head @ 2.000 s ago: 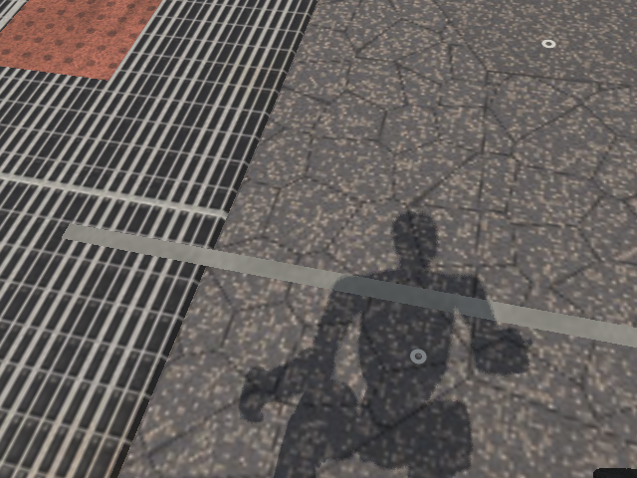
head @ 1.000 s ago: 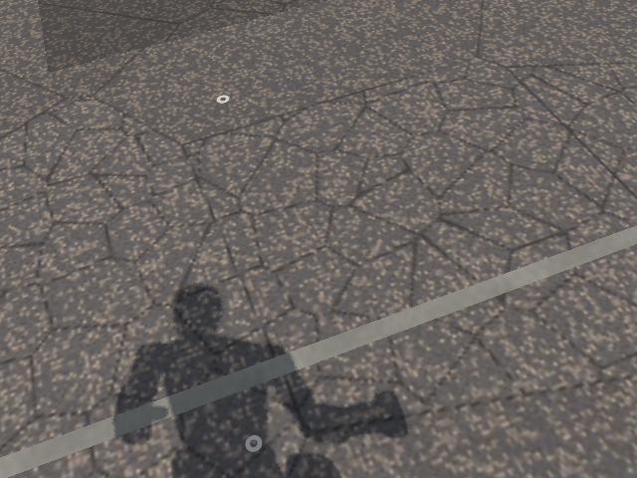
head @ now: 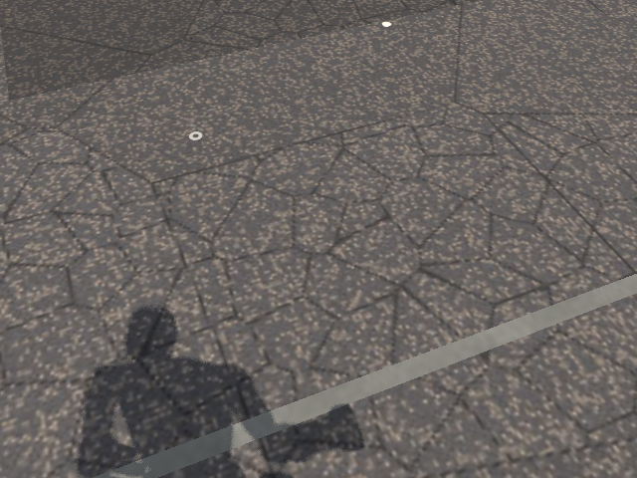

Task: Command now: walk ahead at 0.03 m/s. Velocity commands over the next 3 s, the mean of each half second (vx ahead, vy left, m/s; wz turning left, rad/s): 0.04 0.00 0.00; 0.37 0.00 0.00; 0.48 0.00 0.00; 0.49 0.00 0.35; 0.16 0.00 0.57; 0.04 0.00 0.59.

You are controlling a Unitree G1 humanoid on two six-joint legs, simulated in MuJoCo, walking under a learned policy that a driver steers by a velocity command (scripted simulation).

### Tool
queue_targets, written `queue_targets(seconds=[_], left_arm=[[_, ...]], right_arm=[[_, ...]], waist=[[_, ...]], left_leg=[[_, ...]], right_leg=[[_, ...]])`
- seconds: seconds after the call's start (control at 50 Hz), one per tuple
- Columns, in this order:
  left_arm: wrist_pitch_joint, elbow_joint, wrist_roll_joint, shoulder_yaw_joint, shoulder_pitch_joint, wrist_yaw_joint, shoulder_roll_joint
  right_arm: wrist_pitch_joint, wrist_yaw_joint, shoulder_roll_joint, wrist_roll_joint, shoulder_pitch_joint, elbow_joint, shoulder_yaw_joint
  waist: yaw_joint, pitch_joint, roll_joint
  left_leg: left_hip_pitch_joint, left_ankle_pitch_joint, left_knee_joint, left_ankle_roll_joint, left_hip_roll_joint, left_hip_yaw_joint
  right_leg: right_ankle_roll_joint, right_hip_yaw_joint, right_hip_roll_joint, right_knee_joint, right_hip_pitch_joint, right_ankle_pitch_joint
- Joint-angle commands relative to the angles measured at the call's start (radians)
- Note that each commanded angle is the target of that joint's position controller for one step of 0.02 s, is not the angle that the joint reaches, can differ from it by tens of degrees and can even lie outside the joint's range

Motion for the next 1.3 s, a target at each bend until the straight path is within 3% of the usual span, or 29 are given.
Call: queue_targets(seconds=[0.02, 0.18, 0.38, 0.4, 0.44, 0.48, 0.52, 0.56, 0.6, 0.62, 0.64, 0.66, 0.68, 0.7, 0.76, 0.84, 0.92, 0.96, 0.98, 1.0, 1.02, 1.04, 1.06, 1.08, 1.1, 1.12, 1.14, 1.18, 1.3], left_arm=[[0.002, -0.036, -0.003, 0.033, 0.027, 0.01, 0.123], [0.038, 0.007, -0.006, 0.038, 0.022, 0.023, 0.121], [0.035, 0.095, -0.006, 0.037, 0.026, 0.032, 0.114], [0.034, 0.112, -0.008, 0.037, 0.047, 0.033, 0.107], [0.029, 0.119, -0.018, 0.036, 0.042, 0.034, 0.102], [0.006, 0.099, -0.025, 0.029, 0.017, 0.033, 0.079], [-0.028, 0.091, -0.036, 0.026, 0.012, 0.022, 0.062], [-0.049, 0.114, -0.036, 0.031, 0.059, 0.007, 0.068], [-0.059, 0.182, -0.031, 0.032, 0.193, -0.001, 0.056], [-0.065, 0.222, -0.025, 0.049, 0.306, 0.003, 0.115], [-0.075, 0.229, -0.028, 0.075, 0.34, -0.005, 0.223], [-0.084, 0.208, -0.009, 0.062, 0.29, -0.005, 0.181], [-0.093, 0.198, -0.012, 0.048, 0.265, -0.005, 0.13], [-0.096, 0.194, -0.018, 0.044, 0.255, -0.008, 0.116], [-0.078, 0.196, -0.016, 0.025, 0.264, -0.01, 0.071], [-0.067, 0.19, -0.012, 0.025, 0.272, 0.005, 0.108], [-0.076, 0.207, -0.031, 0.038, 0.286, 0.006, 0.149], [-0.071, 0.206, -0.031, 0.045, 0.266, 0.005, 0.163], [-0.065, 0.204, -0.027, 0.05, 0.253, 0.005, 0.173], [-0.056, 0.201, -0.02, 0.049, 0.242, 0.005, 0.168], [-0.053, 0.186, -0.01, 0.043, 0.233, 0.007, 0.159], [-0.063, 0.163, -0.007, 0.011, 0.333, -0.001, 0.035], [-0.092, 0.179, -0.028, 0.002, 0.332, -0.007, 0.015], [-0.109, 0.146, -0.059, 0.028, 0.237, -0.013, 0.096], [-0.116, 0.125, -0.068, 0.032, 0.158, -0.01, 0.121], [-0.115, 0.119, -0.057, 0.037, 0.126, -0.002, 0.116], [-0.103, 0.125, -0.042, 0.045, 0.138, 0.006, 0.105], [-0.077, 0.13, -0.035, 0.042, 0.17, 0.008, 0.064], [-0.073, 0.044, -0.015, 0.047, -0.05, 0.005, 0.08]], right_arm=[[-0.025, 0.002, -0.113, 0.002, -0.005, -0.048, -0.032], [-0.042, 0.016, -0.111, 0.002, -0.022, 0.007, -0.031], [-0.033, 0.004, -0.105, 0.002, -0.025, 0.103, -0.032], [-0.03, 0.002, -0.104, 0.004, -0.008, 0.121, -0.033], [-0.022, -0.004, -0.128, 0.017, 0.014, 0.14, -0.045], [-0.032, -0.007, -0.147, 0.02, 0.055, 0.154, -0.05], [-0.049, -0.005, -0.172, 0.018, 0.112, 0.174, -0.057], [-0.06, -0.005, -0.178, 0.019, 0.057, 0.156, -0.059], [-0.055, 0.001, -0.145, 0.033, -0.1, 0.102, -0.049], [-0.061, 0.003, -0.079, 0.032, -0.173, 0.068, -0.032], [-0.082, 0.005, -0.053, 0.038, -0.198, 0.027, -0.024], [-0.096, 0.005, -0.117, 0.043, -0.187, 0.036, -0.04], [-0.105, 0.015, -0.12, 0.046, -0.116, 0.061, -0.043], [-0.11, 0.022, -0.106, 0.044, -0.074, 0.084, -0.041], [-0.113, 0.045, -0.072, 0.029, -0.12, 0.074, -0.035], [-0.105, 0.062, -0.01, 0.026, -0.251, 0.025, -0.008], [-0.099, 0.064, -0.063, 0.035, -0.29, -0.007, -0.014], [-0.102, 0.064, -0.102, 0.033, -0.244, -0.005, -0.03], [-0.101, 0.059, -0.127, 0.032, -0.172, 0.011, -0.044], [-0.097, 0.052, -0.162, 0.035, -0.015, 0.059, -0.067], [-0.09, 0.041, -0.2, 0.036, 0.163, 0.108, -0.087], [-0.084, 0.033, -0.29, 0.007, 0.302, 0.14, -0.105], [-0.085, 0.042, -0.238, 0.01, 0.294, 0.151, -0.084], [-0.092, 0.046, -0.181, 0.017, 0.188, 0.142, -0.066], [-0.099, 0.047, -0.141, 0.017, 0.105, 0.126, -0.055], [-0.108, 0.052, -0.118, 0.007, 0.04, 0.12, -0.048], [-0.116, 0.056, -0.091, -0.005, 0.006, 0.119, -0.041], [-0.123, 0.058, -0.08, -0.005, 0.009, 0.137, -0.037], [-0.12, 0.019, -0.143, 0.001, 0.129, 0.184, -0.045]], waist=[[-0.015, -0.084, 0.053], [-0.003, -0.088, 0.025], [-0.007, -0.039, 0.009], [-0.005, -0.055, 0.016], [-0.018, -0.005, 0.031], [-0.034, 0.071, 0.1], [-0.037, 0.086, 0.188], [0.004, 0.069, 0.173], [0.097, 0.069, 0.114], [0.138, 0.056, -0.047], [0.131, 0.083, -0.262], [0.112, 0.124, -0.187], [0.073, 0.111, -0.132], [0.055, 0.084, -0.11], [0.055, 0.073, -0.091], [0.078, 0.105, -0.099], [0.054, 0.132, -0.13], [0.007, 0.088, -0.137], [-0.037, 0.027, -0.151], [-0.114, -0.068, -0.145], [-0.188, -0.176, -0.117], [-0.155, -0.349, 0.145], [-0.143, -0.425, 0.251], [-0.12, -0.228, 0.194], [-0.09, -0.114, 0.113], [-0.05, -0.052, 0.048], [-0.011, -0.038, 0.063], [0.021, -0.029, 0.085], [-0.015, 0.043, 0.039]], left_leg=[[0.172, 0.525, -0.004, 0.084, 0.078, -0.091], [0.123, 0.482, -0.017, 0.083, 0.068, -0.082], [0.111, 0.329, -0.057, 0.075, 0.048, -0.072], [0.117, 0.202, -0.064, 0.077, 0.036, -0.065], [0.076, -0.237, -0.098, 0.106, 0.035, -0.098], [0.033, -0.517, -0.209, 0.165, 0.128, -0.263], [0.03, -0.608, -0.331, 0.246, 0.255, -0.484], [-0.052, -0.547, -0.347, 0.243, 0.269, -0.487], [-0.244, -0.398, -0.247, 0.148, 0.146, -0.266], [-0.376, -0.261, 0.014, 0.064, 0.025, -0.081], [-0.522, -0.181, 0.255, 0.017, -0.06, 0.05], [-0.606, -0.255, 0.401, 0.024, -0.013, -0.026], [-0.651, -0.203, 0.477, 0.038, 0.016, -0.054], [-0.675, -0.145, 0.512, 0.049, 0.037, -0.049], [-0.636, 0.0, 0.445, 0.039, 0.072, -0.006], [-0.42, 0.192, 0.187, 0.008, 0.026, 0.064], [-0.306, 0.235, 0.048, 0.041, 0.012, 0.048], [-0.228, 0.205, 0.017, 0.075, -0.007, 0.05], [-0.123, 0.187, 0.022, 0.096, -0.034, 0.069], [0.069, 0.185, 0.017, 0.124, -0.063, 0.086], [0.348, 0.178, 0.044, 0.158, 0.006, 0.006], [0.703, -0.054, -0.035, 0.297, 0.28, -0.445], [0.682, -0.211, -0.26, 0.347, 0.376, -0.796], [0.519, -0.256, -0.297, 0.299, 0.343, -0.686], [0.351, -0.18, -0.311, 0.268, 0.311, -0.529], [0.199, -0.063, -0.336, 0.245, 0.269, -0.411], [0.105, 0.02, -0.359, 0.225, 0.225, -0.318], [0.017, 0.064, -0.405, 0.234, 0.196, -0.241], [0.063, 0.173, -0.458, 0.242, 0.182, -0.144]], right_leg=[[0.011, 0.039, -0.053, -0.025, -0.102, 0.36], [0.015, 0.042, -0.062, -0.029, -0.024, 0.363], [0.023, 0.032, -0.064, -0.067, -0.051, 0.259], [0.018, 0.015, -0.05, -0.065, -0.052, 0.156], [-0.01, -0.008, -0.022, -0.018, -0.142, -0.112], [-0.028, -0.022, -0.017, 0.075, -0.258, -0.203], [-0.042, -0.038, -0.017, 0.186, -0.295, -0.139], [-0.079, -0.018, -0.047, 0.175, -0.201, -0.12], [-0.121, -0.005, -0.056, -0.069, 0.07, -0.04], [-0.16, 0.202, -0.172, -0.187, 0.179, -0.159], [-0.238, 0.52, -0.357, -0.327, 0.244, -0.22], [-0.268, 0.572, -0.402, -0.326, 0.237, -0.107], [-0.248, 0.495, -0.376, -0.305, 0.291, -0.008], [-0.221, 0.422, -0.35, -0.297, 0.332, 0.079], [-0.17, 0.232, -0.29, -0.323, 0.297, 0.335], [-0.153, 0.087, -0.219, -0.376, 0.091, 0.377], [-0.144, 0.069, -0.268, -0.388, 0.093, 0.41], [-0.12, 0.049, -0.291, -0.299, 0.155, 0.647], [-0.105, 0.028, -0.286, -0.2, 0.167, 0.846], [-0.083, -0.005, -0.253, -0.024, 0.133, 0.977], [-0.052, -0.017, -0.216, 0.208, -0.041, 0.866], [0.011, -0.044, -0.056, 0.622, -0.4, 0.345], [0.007, 0.097, 0.018, 0.837, -0.508, -0.176], [-0.01, 0.108, -0.044, 0.919, -0.612, -0.134], [-0.031, 0.074, -0.1, 0.899, -0.608, -0.048], [-0.034, 0.056, -0.144, 0.835, -0.559, 0.031], [-0.038, 0.061, -0.177, 0.78, -0.487, 0.079], [-0.032, 0.056, -0.194, 0.725, -0.422, 0.1], [0.021, 0.033, -0.202, 0.397, -0.594, 0.365]])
